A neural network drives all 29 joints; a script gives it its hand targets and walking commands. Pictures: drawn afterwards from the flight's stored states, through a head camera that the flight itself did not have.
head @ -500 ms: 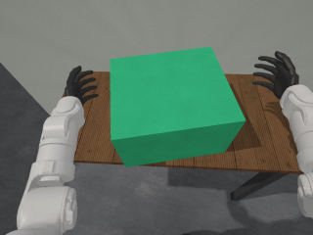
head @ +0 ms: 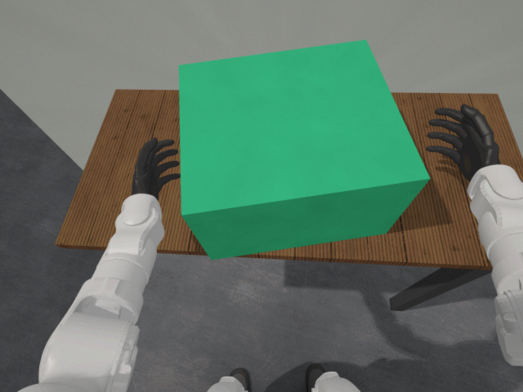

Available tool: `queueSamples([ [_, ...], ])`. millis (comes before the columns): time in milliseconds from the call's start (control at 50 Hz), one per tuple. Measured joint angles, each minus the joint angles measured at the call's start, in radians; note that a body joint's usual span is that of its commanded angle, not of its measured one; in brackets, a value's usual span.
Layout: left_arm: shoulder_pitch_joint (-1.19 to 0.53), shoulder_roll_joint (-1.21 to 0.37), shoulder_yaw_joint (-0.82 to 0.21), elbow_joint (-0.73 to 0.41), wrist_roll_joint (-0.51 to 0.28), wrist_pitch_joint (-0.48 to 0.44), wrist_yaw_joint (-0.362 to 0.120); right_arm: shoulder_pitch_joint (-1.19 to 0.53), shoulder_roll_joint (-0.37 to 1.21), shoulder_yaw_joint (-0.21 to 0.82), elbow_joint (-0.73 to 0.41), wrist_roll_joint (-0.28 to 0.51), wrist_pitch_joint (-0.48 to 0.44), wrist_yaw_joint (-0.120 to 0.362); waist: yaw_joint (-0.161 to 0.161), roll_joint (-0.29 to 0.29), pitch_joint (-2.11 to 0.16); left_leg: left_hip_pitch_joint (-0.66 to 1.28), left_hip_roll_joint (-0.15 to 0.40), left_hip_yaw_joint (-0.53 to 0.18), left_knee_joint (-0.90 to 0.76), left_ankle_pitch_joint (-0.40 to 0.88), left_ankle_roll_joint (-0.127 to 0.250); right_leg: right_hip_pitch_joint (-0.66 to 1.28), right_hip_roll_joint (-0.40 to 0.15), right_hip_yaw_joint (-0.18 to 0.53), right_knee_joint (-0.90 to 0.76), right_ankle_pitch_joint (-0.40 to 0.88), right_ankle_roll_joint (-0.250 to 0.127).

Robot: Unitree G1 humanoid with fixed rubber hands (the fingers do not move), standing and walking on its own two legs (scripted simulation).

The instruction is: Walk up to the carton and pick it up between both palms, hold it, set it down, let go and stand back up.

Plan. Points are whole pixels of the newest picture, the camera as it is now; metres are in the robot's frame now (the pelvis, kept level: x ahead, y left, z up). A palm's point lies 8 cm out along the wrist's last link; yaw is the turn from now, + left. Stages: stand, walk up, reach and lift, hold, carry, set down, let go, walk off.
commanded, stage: reach and lift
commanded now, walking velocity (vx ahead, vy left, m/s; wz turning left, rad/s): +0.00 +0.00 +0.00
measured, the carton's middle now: (286, 152) +0.48 -0.01 +0.01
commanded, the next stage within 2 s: none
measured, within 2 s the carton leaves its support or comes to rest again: neither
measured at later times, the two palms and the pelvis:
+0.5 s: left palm (160, 186) +0.41 +0.19 +0.02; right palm (459, 168) +0.42 -0.27 +0.03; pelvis -0.01 -0.01 -0.02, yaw +0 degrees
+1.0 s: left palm (164, 187) +0.41 +0.19 +0.02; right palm (440, 171) +0.42 -0.24 +0.03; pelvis -0.01 +0.00 -0.02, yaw +0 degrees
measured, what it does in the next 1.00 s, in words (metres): stands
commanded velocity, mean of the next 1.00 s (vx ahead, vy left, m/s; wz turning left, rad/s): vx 0.00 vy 0.00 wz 0.00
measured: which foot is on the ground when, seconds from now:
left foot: down 0.00-1.00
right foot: down 0.00-1.00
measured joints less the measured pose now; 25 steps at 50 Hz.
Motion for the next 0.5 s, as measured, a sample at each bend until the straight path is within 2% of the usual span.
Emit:
queueSamples([
  [80, -0.02, 0.0, -0.012, 0.045, -0.023, -0.008, 0.001, -0.001, 0.001, 0.041, 0.021, 0.006, -0.001, 0.0, 0.0, 0.0, -0.019, -0.037, -0.002, 0.0, 0.041, -0.017, 0.0, -0.043, 0.0, 0.0, 0.052, -0.023, 0.0],
  [260, -0.058, -0.001, -0.022, 0.066, -0.043, -0.027, 0.003, -0.006, 0.014, 0.049, 0.027, 0.012, -0.005, -0.014, 0.0, 0.007, -0.041, -0.079, -0.004, 0.0, 0.09, -0.035, -0.002, -0.093, 0.0, 0.0, 0.118, -0.049, 0.0],
  [400, -0.097, -0.014, -0.027, 0.148, -0.054, -0.041, 0.003, -0.015, 0.035, 0.052, 0.026, 0.012, -0.005, -0.032, 0.0, 0.008, -0.042, -0.085, -0.004, 0.0, 0.108, -0.041, -0.003, -0.102, 0.0, 0.0, 0.142, -0.057, 0.0],
  [500, -0.111, -0.025, -0.032, 0.167, -0.064, -0.064, 0.003, -0.042, 0.06, 0.052, 0.026, 0.012, -0.005, -0.04, 0.0, 0.008, -0.055, -0.118, -0.005, 0.0, 0.137, -0.049, -0.003, -0.135, 0.0, 0.0, 0.171, -0.065, 0.0],
])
